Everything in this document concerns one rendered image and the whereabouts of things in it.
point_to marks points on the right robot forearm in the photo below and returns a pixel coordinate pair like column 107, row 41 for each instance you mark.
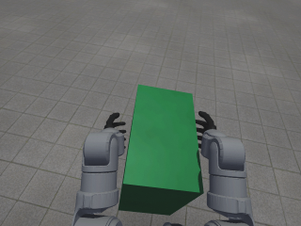
column 227, row 193

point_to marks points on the carton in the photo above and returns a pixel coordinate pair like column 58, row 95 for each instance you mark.
column 162, row 170

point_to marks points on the robot left upper arm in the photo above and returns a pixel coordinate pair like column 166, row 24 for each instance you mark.
column 98, row 220

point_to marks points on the right robot hand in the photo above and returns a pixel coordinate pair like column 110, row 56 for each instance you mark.
column 208, row 124

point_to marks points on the left robot hand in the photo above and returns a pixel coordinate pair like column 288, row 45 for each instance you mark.
column 111, row 124

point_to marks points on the left robot forearm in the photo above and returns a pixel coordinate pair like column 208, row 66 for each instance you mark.
column 100, row 162

